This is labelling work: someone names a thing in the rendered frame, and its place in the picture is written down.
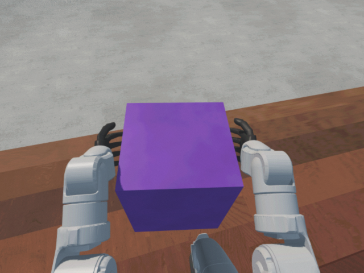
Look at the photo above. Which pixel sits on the robot right shin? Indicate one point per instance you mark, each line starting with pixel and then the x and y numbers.
pixel 203 235

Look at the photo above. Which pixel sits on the robot right thigh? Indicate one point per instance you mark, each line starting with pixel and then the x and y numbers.
pixel 209 257

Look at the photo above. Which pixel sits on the left robot upper arm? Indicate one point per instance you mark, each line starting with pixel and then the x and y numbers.
pixel 92 263

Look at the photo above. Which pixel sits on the robot right forearm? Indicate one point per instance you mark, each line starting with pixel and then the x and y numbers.
pixel 277 212

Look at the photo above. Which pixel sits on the robot left hand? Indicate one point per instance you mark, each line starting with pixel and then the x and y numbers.
pixel 103 139

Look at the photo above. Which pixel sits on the robot left forearm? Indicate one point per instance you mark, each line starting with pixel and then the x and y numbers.
pixel 86 188

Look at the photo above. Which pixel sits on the carton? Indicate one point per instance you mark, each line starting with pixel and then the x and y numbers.
pixel 177 169

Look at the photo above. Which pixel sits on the right robot upper arm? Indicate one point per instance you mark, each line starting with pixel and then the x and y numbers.
pixel 283 258

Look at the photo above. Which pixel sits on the robot right hand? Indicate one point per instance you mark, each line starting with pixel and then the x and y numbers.
pixel 246 134

